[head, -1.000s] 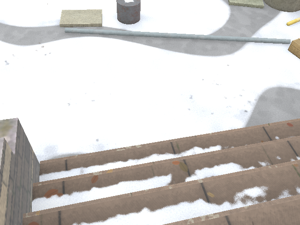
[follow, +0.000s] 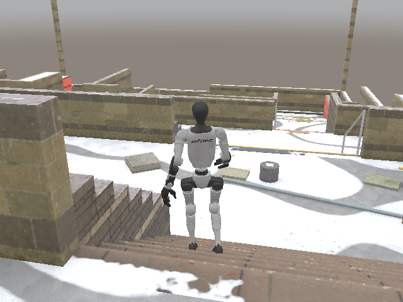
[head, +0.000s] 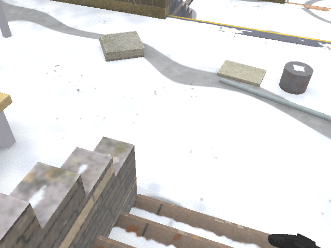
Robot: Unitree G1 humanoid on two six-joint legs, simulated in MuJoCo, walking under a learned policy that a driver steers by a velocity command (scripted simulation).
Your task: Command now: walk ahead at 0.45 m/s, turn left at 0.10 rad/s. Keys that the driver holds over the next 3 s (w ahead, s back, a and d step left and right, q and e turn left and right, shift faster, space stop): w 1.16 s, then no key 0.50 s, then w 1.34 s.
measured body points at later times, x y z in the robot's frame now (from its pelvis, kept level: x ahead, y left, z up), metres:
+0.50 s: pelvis +0.21 -0.09 -0.19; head +0.21 -0.09 +0.26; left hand +0.39 +0.16 -0.28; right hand +0.14 -0.34 -0.33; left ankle +0.03 +0.08 -0.78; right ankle +0.29 -0.20 -0.93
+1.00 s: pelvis +0.46 -0.12 -0.33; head +0.46 -0.13 +0.12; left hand +0.36 +0.11 -0.46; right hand +0.68 -0.32 -0.41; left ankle +0.63 +0.00 -1.04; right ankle +0.27 -0.20 -0.97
